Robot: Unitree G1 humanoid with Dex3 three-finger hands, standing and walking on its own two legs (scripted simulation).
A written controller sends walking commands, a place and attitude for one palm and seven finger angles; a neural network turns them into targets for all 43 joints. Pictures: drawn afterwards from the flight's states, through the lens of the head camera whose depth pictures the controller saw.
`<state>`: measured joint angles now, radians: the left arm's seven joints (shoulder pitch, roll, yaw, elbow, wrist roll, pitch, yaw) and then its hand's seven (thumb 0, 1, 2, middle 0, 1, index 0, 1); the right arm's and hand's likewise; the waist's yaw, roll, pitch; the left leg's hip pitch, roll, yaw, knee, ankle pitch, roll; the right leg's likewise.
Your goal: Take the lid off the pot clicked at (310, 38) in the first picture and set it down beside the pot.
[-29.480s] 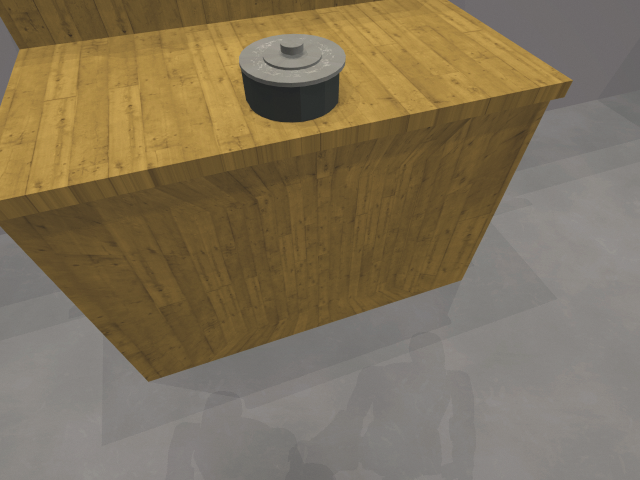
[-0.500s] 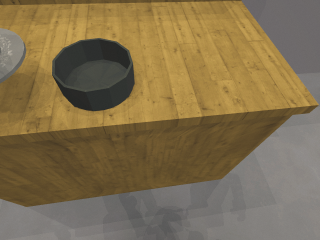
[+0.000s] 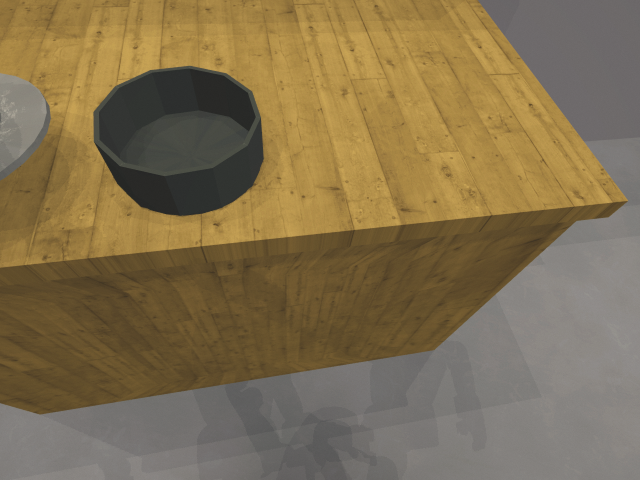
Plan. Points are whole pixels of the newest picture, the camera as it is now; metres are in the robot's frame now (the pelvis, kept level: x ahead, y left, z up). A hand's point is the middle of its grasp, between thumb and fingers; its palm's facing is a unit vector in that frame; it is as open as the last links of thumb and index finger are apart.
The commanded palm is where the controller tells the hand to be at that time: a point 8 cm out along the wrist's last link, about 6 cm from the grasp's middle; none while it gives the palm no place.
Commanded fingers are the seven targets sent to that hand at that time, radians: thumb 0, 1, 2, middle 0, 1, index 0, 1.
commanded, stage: lower the lid onto the table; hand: left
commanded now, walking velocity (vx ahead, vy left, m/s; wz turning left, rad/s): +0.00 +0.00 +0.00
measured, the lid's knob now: out of the picture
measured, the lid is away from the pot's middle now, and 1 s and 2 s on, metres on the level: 0.24 0.23 0.23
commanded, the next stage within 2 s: open the fingers wide in 0.86 s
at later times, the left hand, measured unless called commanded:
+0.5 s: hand out of the picture +0.47 +0.35 +0.16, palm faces -0.40 -0.27 -0.87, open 6.3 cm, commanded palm +0.52 +0.35 +0.22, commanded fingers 0.00 0.82 0.73 -0.83 -1.08 -0.92 -1.12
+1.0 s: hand out of the picture +0.48 +0.35 +0.13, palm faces -0.42 -0.25 -0.87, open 6.3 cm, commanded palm +0.49 +0.34 +0.19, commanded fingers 0.00 0.76 0.71 -0.79 -1.07 -0.87 -1.10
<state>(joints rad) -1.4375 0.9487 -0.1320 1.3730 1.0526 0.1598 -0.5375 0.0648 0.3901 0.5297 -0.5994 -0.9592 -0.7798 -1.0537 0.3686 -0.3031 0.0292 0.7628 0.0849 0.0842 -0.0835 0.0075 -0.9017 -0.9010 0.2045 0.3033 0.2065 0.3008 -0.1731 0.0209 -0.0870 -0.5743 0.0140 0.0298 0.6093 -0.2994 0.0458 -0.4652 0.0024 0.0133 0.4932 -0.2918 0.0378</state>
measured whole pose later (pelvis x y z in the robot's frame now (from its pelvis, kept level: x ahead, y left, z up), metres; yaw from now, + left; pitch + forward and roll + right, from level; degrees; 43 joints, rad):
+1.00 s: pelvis -0.01 +0.00 -0.01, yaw -1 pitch +18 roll -4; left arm -1.32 0.95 -0.06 1.34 1.06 0.06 -0.49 0.06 0.39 0.53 -0.60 -0.97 -0.79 -1.06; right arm 0.40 -0.29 0.03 0.73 0.08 0.11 -0.09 0.01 -0.90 -0.90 0.21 0.30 0.21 0.30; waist -0.19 0.03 -0.10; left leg -0.71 0.03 0.03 0.74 -0.35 0.05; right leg -0.59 0.02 0.01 0.61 -0.33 0.04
